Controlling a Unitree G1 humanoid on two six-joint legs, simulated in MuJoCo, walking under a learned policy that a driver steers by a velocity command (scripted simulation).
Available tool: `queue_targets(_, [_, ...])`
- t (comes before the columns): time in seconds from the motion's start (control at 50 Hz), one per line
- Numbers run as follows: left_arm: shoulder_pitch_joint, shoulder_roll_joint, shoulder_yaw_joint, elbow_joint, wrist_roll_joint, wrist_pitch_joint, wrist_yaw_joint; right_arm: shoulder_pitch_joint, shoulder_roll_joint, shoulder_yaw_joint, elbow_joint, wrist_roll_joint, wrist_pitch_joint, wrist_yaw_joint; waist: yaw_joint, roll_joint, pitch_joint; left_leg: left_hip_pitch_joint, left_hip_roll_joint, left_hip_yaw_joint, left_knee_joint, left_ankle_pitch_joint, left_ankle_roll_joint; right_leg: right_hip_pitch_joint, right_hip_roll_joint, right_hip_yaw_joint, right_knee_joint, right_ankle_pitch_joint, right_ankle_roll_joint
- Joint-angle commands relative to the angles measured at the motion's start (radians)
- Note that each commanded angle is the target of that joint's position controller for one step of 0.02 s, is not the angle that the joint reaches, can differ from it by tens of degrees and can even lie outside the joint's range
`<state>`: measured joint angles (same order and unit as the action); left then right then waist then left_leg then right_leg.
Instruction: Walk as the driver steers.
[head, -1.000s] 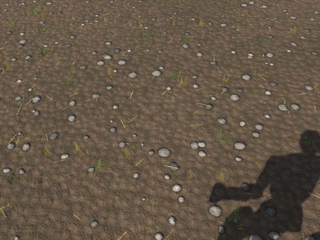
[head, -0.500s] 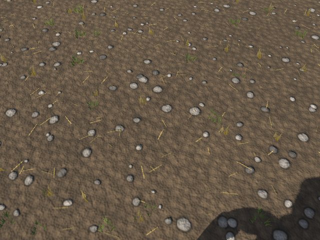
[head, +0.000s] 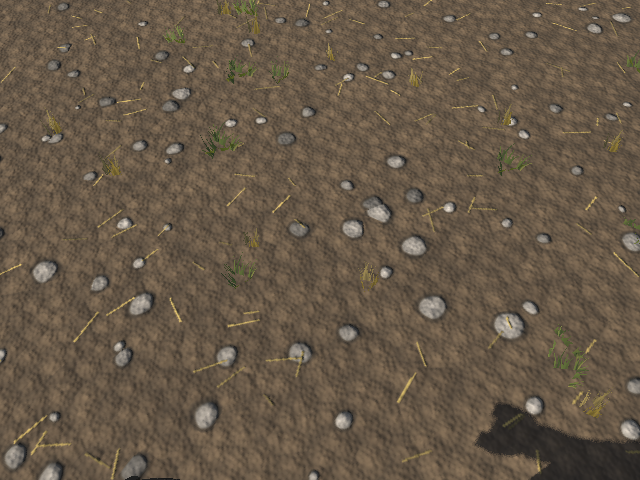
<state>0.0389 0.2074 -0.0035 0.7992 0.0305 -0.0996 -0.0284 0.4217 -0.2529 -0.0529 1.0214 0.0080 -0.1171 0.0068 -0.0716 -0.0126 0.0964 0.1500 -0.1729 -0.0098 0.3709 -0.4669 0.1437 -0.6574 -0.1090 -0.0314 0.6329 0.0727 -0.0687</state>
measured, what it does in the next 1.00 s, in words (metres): walks ahead, turning right: right foot, then left foot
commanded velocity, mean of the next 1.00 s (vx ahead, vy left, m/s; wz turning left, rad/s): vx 0.16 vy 0.00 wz -0.37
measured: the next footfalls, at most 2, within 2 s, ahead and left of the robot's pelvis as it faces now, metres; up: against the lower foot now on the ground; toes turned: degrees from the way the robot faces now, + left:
right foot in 0.04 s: +0.29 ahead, -0.11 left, +0.00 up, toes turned -4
left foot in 0.56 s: +0.43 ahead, +0.03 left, +0.00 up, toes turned -36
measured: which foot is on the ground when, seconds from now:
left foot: down 0.00-0.04, up 0.06-0.54, down 0.56-0.98, up 1.00-1.00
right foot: up 0.00-0.02, down 0.04-0.56, up 0.58-0.96, down 0.98-1.00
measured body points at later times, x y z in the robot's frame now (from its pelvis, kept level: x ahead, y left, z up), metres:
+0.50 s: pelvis +0.26 -0.03 +0.02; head +0.29 -0.05 +0.47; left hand +0.39 +0.24 -0.09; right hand +0.38 -0.32 -0.07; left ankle +0.40 +0.07 -0.68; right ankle +0.25 -0.11 -0.71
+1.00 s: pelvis +0.29 -0.01 +0.03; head +0.33 -0.03 +0.47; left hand +0.54 +0.17 -0.08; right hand +0.21 -0.29 -0.11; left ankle +0.40 +0.05 -0.71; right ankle +0.23 -0.09 -0.72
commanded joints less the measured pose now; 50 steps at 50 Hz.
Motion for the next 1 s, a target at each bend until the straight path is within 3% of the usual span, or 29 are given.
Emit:
queue_targets(0.02, [0.346,0.133,0.05,0.08,-0.005,-0.025,-0.004,-0.004,-0.182,-0.035,-0.025,-0.025,0.001,-0.015,0.178,0.072,-0.124,-0.211,0.233,0.007,0.243,1.309,-0.027,0.552,0.187,-0.106,-0.068,0.069,-0.068])
queue_targets(0.04, [0.526,0.166,0.068,0.143,-0.006,-0.023,-0.002,-0.086,-0.19,-0.037,-0.042,-0.025,0.007,-0.024,0.291,0.086,-0.174,-0.25,0.196,0.062,0.516,1.171,-0.06,0.677,0.159,-0.064,-0.131,0.169,-0.084])
queue_targets(0.06, [0.595,0.25,0.091,0.161,0.001,-0.012,0.0,-0.064,-0.097,-0.025,-0.073,-0.027,0.009,-0.028,0.258,-0.152,-0.25,-0.455,0.037,0.129,1.015,0.22,-0.106,0.864,-0.047,0.162,-0.032,0.698,-0.179])
queue_targets(0.08, [0.535,0.299,0.099,0.147,0.002,0.001,-0.007,0.088,-0.057,-0.009,-0.115,0.032,0.003,-0.028,0.144,-0.348,-0.465,-0.772,-0.018,-0.021,1.316,-0.11,-0.154,1.154,-0.284,0.656,-0.094,0.966,-0.38])
queue_targets(0.1, [0.394,0.273,0.109,0.083,-0.011,0.016,-0.003,0.006,-0.094,0.002,-0.14,0.0,0.008,-0.041,0.152,-0.139,-0.476,-0.807,0.062,-0.06,1.291,0.024,-0.131,1.07,-0.257,0.629,-0.162,0.797,-0.369])
queue_targets(0.14, [0.313,0.161,0.083,0.077,-0.022,0.039,0.012,-0.167,-0.091,0.007,-0.19,-0.035,0.018,-0.03,0.119,0.045,-0.232,-0.82,0.135,-0.057,1.112,0.07,-0.128,0.773,-0.138,0.468,-0.227,0.523,-0.285])
queue_targets(0.16, [0.348,0.13,0.074,0.091,-0.033,0.041,0.021,-0.217,-0.087,0.007,-0.217,-0.051,0.036,-0.024,0.113,0.066,-0.175,-0.788,0.151,-0.057,1.044,0.071,-0.136,0.67,-0.097,0.425,-0.247,0.609,-0.262])
queue_targets(0.2, [0.351,0.155,0.076,0.097,-0.028,0.042,0.026,-0.191,-0.052,0.023,-0.242,-0.054,0.08,-0.026,0.061,0.047,-0.162,-0.723,0.166,-0.059,0.922,0.06,-0.159,0.539,-0.068,0.385,-0.267,0.651,-0.25])
queue_targets(0.26, [0.31,0.223,0.096,0.053,-0.016,0.044,0.021,-0.22,-0.047,0.039,-0.28,-0.047,0.095,-0.033,0.031,0.021,-0.202,-0.646,0.155,-0.033,0.714,0.112,-0.186,0.415,-0.001,0.341,-0.262,0.687,-0.216])
queue_targets(0.36, [0.33,0.231,0.117,0.007,-0.031,0.087,0.028,-0.356,-0.091,0.041,-0.342,-0.032,0.118,-0.042,0.08,-0.068,-0.231,-0.645,0.138,-0.059,0.546,0.274,-0.193,0.424,0.056,0.411,-0.234,0.415,-0.11])
queue_targets(0.42, [0.338,0.239,0.131,-0.016,-0.023,0.115,0.034,-0.429,-0.1,0.044,-0.37,-0.024,0.112,-0.043,0.114,-0.099,-0.194,-0.689,0.124,-0.101,0.465,0.24,-0.188,0.483,0.058,0.515,-0.224,0.208,-0.105])
queue_targets(0.46, [0.327,0.248,0.14,-0.033,-0.014,0.126,0.035,-0.438,-0.107,0.046,-0.376,-0.016,0.098,-0.044,0.123,-0.117,-0.166,-0.678,0.113,-0.123,0.387,0.197,-0.178,0.51,0.052,0.575,-0.205,0.177,-0.112])
queue_targets(0.52, [0.26,0.248,0.145,-0.068,-0.014,0.134,0.034,-0.352,-0.116,0.044,-0.36,-0.005,0.077,-0.049,0.089,-0.142,-0.138,-0.509,0.105,-0.13,0.149,0.198,-0.156,0.467,0.081,0.635,-0.175,0.101,-0.063])
queue_targets(0.54, [0.223,0.238,0.141,-0.08,-0.024,0.135,0.035,-0.284,-0.118,0.041,-0.341,-0.011,0.069,-0.054,0.051,-0.129,-0.134,-0.39,0.131,-0.119,-0.003,0.298,-0.145,0.412,0.115,0.605,-0.135,0.007,-0.023])
queue_targets(0.56, [0.274,0.181,0.125,-0.088,-0.033,0.134,0.035,-0.27,-0.166,0.03,-0.339,-0.023,0.065,-0.063,0.083,-0.004,-0.175,-0.264,0.295,-0.244,-0.077,0.323,-0.102,0.343,0.178,0.509,-0.005,-0.309,0.023])
queue_targets(0.58, [0.353,0.127,0.11,-0.109,-0.042,0.137,0.04,-0.33,-0.259,0.016,-0.376,-0.03,0.08,-0.065,0.149,0.237,-0.191,-0.178,0.545,-0.534,-0.106,0.535,0.002,0.178,0.34,0.277,0.198,-0.712,0.07])
queue_targets(0.6, [0.377,0.236,0.129,-0.087,-0.006,0.143,0.043,-0.274,-0.225,0.011,-0.361,-0.025,0.094,-0.057,0.13,0.21,-0.231,-0.201,0.583,-0.608,-0.083,0.666,0.104,0.154,0.305,0.198,0.388,-0.743,0.083])
queue_targets(0.62, [0.345,0.257,0.133,-0.074,0.005,0.146,0.039,-0.274,-0.162,0.023,-0.365,-0.017,0.1,-0.052,0.131,0.125,-0.199,-0.235,0.544,-0.517,-0.059,0.699,0.106,0.147,0.259,0.188,0.473,-0.669,0.09])
queue_targets(0.64, [0.311,0.252,0.132,-0.065,0.002,0.153,0.033,-0.295,-0.127,0.03,-0.366,-0.015,0.105,-0.047,0.127,0.075,-0.154,-0.291,0.461,-0.388,-0.05,0.685,0.076,0.165,0.24,0.19,0.499,-0.6,0.098])
queue_targets(0.68, [0.276,0.214,0.115,-0.072,-0.011,0.162,0.019,-0.288,-0.139,0.027,-0.36,-0.032,0.107,-0.045,0.114,0.144,-0.145,-0.32,0.368,-0.27,-0.037,0.765,0.043,0.182,0.251,0.179,0.54,-0.544,0.113])
queue_targets(0.74, [0.247,0.163,0.081,-0.062,-0.023,0.175,0.024,-0.242,-0.103,0.044,-0.316,-0.027,0.091,-0.029,0.111,0.158,-0.176,-0.321,0.32,-0.237,-0.03,0.779,0.021,0.28,0.252,0.2,0.358,-0.524,0.111])
queue_targets(0.76, [0.235,0.162,0.071,-0.063,-0.017,0.18,0.028,-0.246,-0.122,0.04,-0.307,-0.022,0.092,-0.025,0.12,0.194,-0.166,-0.304,0.3,-0.255,-0.04,0.707,0.013,0.293,0.217,0.127,0.247,-0.539,0.114])
queue_targets(0.78, [0.201,0.175,0.069,-0.068,-0.017,0.183,0.036,-0.222,-0.171,0.021,-0.302,-0.022,0.099,-0.02,0.094,0.23,-0.15,-0.287,0.289,-0.295,-0.042,0.66,0.021,0.292,0.215,0.073,0.184,-0.576,0.116])
queue_targets(0.82, [0.153,0.19,0.064,-0.079,-0.027,0.182,0.052,-0.15,-0.237,-0.012,-0.284,-0.025,0.119,-0.008,0.059,0.24,-0.134,-0.264,0.302,-0.385,-0.041,0.622,0.039,0.294,0.228,0.072,0.108,-0.597,0.105])
queue_targets(0.9, [0.16,0.184,0.051,-0.084,-0.044,0.151,0.071,-0.137,-0.238,-0.04,-0.274,-0.022,0.136,0.004,0.071,0.212,-0.166,-0.243,0.309,-0.5,-0.041,0.622,0.035,0.357,0.231,0.106,-0.048,-0.534,0.072])
queue_targets(0.94, [0.215,0.173,0.045,-0.07,-0.044,0.134,0.08,-0.178,-0.226,-0.049,-0.279,-0.014,0.149,0.005,0.107,0.19,-0.176,-0.323,0.273,-0.501,-0.03,0.52,-0.008,0.492,0.229,0.099,-0.23,-0.427,0.046])
queue_targets(0.96, [0.254,0.19,0.05,-0.059,-0.037,0.126,0.088,-0.196,-0.212,-0.051,-0.286,-0.006,0.154,0.003,0.123,0.169,-0.177,-0.437,0.232,-0.475,-0.014,0.391,-0.06,0.624,0.189,0.115,-0.346,-0.351,0.03])
queue_targets(0.98, [0.251,0.259,0.065,-0.064,-0.022,0.122,0.097,-0.173,-0.156,-0.041,-0.296,0.001,0.154,0.001,0.102,0.031,-0.176,-0.599,0.147,-0.385,0.105,0.127,-0.122,0.743,0.018,0.258,-0.423,-0.404,-0.014])
queue_targets(1.0, [0.139,0.33,0.077,-0.105,-0.011,0.128,0.099,-0.149,-0.102,-0.034,-0.316,0.011,0.151,-0.006,0.077,-0.208,-0.125,-0.752,-0.005,-0.131,0.364,-0.064,-0.151,0.676,-0.239,0.497,-0.465,-0.33,-0.12])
